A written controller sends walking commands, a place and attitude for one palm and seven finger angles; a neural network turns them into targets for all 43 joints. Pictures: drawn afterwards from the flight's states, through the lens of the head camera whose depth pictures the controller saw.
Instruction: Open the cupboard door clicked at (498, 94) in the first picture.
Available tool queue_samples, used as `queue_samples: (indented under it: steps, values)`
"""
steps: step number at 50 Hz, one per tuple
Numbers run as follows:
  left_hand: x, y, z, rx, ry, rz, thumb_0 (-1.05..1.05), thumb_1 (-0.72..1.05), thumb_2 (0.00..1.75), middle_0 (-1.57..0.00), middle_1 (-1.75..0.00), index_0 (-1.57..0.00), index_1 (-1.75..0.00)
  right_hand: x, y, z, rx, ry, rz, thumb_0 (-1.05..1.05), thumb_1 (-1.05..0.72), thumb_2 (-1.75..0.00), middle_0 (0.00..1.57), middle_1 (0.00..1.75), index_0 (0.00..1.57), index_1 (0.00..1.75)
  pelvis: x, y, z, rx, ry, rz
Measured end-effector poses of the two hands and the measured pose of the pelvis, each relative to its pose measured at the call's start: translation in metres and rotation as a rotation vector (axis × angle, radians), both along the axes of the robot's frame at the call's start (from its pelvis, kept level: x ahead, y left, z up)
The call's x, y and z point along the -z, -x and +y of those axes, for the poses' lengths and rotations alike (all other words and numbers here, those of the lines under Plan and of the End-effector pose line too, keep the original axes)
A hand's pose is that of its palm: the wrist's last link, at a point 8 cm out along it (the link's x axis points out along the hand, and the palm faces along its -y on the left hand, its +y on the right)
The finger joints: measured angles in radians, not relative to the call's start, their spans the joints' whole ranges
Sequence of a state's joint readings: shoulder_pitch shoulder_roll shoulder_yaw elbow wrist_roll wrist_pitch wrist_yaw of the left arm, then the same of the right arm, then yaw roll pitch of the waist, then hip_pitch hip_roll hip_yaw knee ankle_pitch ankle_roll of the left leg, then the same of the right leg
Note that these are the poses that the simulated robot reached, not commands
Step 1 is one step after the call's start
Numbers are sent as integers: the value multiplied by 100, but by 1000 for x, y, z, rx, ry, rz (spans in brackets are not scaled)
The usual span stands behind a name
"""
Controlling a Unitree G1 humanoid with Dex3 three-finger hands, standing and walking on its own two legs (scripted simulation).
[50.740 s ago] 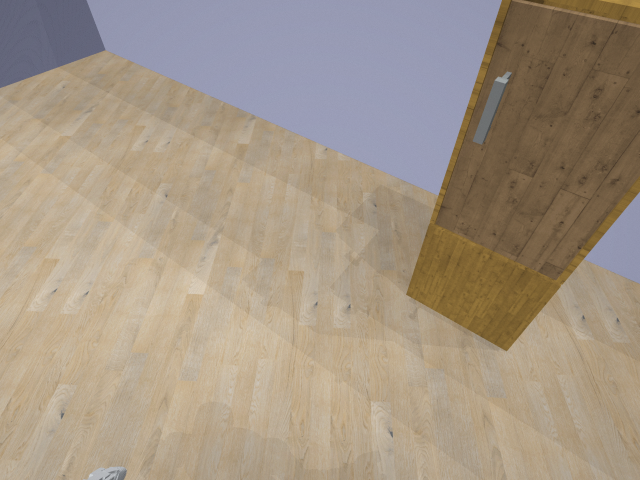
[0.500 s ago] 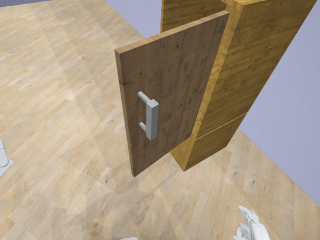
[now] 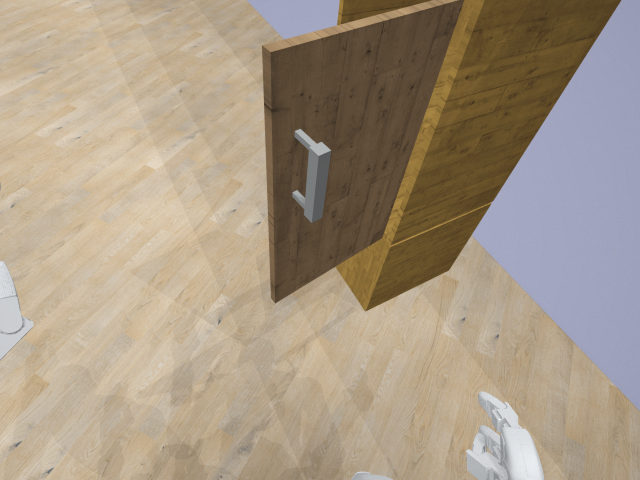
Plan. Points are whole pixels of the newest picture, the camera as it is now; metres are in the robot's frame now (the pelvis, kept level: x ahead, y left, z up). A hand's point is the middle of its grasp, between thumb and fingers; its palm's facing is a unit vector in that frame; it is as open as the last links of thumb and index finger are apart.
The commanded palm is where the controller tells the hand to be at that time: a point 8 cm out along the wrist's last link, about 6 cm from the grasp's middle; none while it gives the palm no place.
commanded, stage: stop stepping back and stand still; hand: left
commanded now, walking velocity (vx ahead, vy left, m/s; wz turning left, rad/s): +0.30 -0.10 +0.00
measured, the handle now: (307, 177) +0.52 +0.05 +0.06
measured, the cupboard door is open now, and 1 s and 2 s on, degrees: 98 98 98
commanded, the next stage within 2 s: let the arm hang, fingers relaxed in 0.80 s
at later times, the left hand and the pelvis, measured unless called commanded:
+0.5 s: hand (14, 398) +0.16 +0.25 +0.16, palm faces +0.42 -0.77 -0.47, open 7.4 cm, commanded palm +0.09 +0.28 +0.18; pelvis -0.06 -0.02 +0.00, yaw -2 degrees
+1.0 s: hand (85, 429) +0.16 +0.25 +0.04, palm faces +0.17 -0.86 -0.49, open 7.4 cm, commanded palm none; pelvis -0.06 -0.01 +0.00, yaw -1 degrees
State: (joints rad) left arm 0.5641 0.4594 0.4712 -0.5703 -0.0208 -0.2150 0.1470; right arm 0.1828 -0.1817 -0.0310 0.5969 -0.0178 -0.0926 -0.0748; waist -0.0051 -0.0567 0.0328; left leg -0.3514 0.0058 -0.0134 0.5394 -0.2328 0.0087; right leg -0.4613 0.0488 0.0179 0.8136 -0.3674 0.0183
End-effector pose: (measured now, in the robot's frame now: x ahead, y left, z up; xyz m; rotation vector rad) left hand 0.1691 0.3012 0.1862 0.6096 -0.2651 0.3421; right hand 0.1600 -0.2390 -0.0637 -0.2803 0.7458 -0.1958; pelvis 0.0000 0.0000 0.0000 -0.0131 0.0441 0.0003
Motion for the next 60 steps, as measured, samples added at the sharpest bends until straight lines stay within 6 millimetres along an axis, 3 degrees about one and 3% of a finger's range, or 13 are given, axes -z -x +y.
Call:
queue_samples:
  steps: [4,8,14,20,24,32,45,46,48,50,52,56,60]
  values:
    - [-3,28,-6,-34,34,-3,1,89,90,-21,-30,-22,-30,5,30,12,-24,-66,-8,1,-90,-90,20,30,20,30,-3,18,-4,20,5,-5]
    - [6,44,-17,-46,50,15,1,89,90,-21,-30,-21,-30,18,55,13,-42,-105,-3,1,-90,-90,20,30,20,30,2,39,-14,34,-11,-14]
    - [10,52,-27,-22,112,23,1,89,90,-21,-30,-22,-30,19,89,-6,4,-84,41,1,-90,-90,21,30,20,30,-3,52,-16,36,-11,-30]
    - [7,56,-19,-10,86,-26,1,89,90,-21,-30,-22,-30,14,103,-27,65,-11,15,2,-90,-90,20,30,20,30,2,55,-11,30,-16,-47]
    - [7,55,-17,-38,51,-5,1,89,90,-21,-30,-21,-30,14,104,-31,70,-16,-10,1,-90,-90,20,30,20,30,2,56,-15,30,-32,-49]
    - [10,57,-35,-13,75,14,1,89,90,-21,-30,-21,-30,21,92,-29,29,-62,7,1,-90,-90,20,30,20,30,2,53,-23,25,-2,-46]
    - [10,49,-24,-11,76,50,1,89,90,-21,-30,-21,-30,1,59,-7,-13,-78,-73,1,-90,-90,20,30,20,30,-5,54,-15,39,-10,-47]
    - [17,47,-23,1,67,78,1,89,90,-21,-30,-21,-30,3,57,-7,-32,-86,-77,1,-90,-90,20,30,20,30,-4,55,-14,31,-7,-37]
    - [58,38,-18,1,106,248,0,90,90,-20,-30,-21,-30,16,57,-9,-67,-97,-31,1,-90,-90,20,30,20,30,-1,60,-9,20,-7,-21]
    - [118,38,-15,-38,196,490,0,90,90,-20,-30,-21,-30,31,63,-13,-73,-98,41,1,-90,-90,20,30,20,30,1,64,-6,13,-10,-16]
    - [181,53,-20,-84,293,739,0,91,90,-20,-30,-20,-30,42,75,-17,-61,-95,108,1,-90,-90,20,30,20,30,3,68,-4,9,-14,-20]
    - [278,116,-52,-129,457,1163,0,91,90,-20,-30,-20,-30,52,115,-25,-14,-76,252,1,-91,-90,20,30,20,30,2,74,-6,11,-20,-42]
    - [324,192,-87,-180,590,1445,0,93,90,-20,-30,-20,-30,55,168,-28,39,-52,429,1,-91,-90,20,30,20,30,-2,78,-8,10,-14,-57]
